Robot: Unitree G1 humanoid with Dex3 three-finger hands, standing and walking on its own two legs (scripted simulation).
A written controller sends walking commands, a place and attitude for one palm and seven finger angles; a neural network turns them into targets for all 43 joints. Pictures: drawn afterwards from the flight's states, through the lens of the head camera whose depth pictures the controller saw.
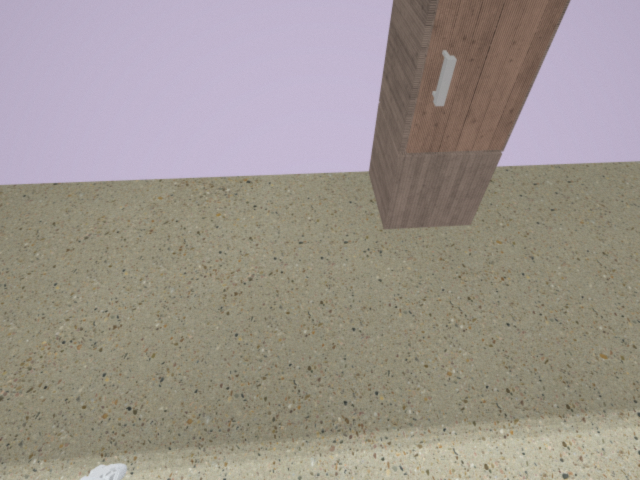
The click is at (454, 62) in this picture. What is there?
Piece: cupboard door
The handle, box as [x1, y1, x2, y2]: [432, 50, 456, 105]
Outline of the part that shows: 445,50 443,50 442,52 444,60 437,88 435,91 432,92 434,97 433,102 435,105 443,105 456,60 454,56 450,56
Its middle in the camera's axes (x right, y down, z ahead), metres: +0.36 -0.48 +1.16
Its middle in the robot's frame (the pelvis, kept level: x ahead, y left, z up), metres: +1.20 -0.30 -0.06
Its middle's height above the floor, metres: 0.72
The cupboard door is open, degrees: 0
